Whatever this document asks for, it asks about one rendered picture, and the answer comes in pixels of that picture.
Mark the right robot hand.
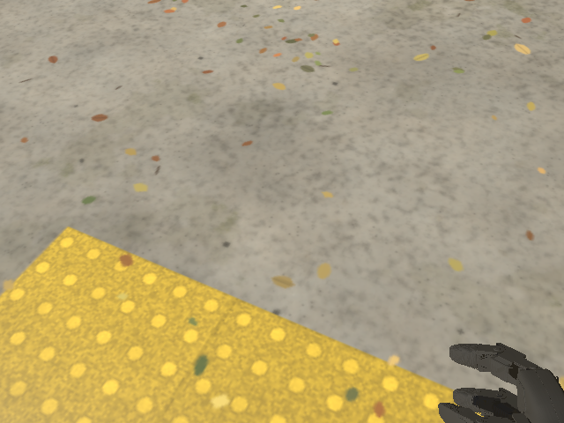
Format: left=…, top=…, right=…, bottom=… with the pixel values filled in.
left=438, top=343, right=564, bottom=423

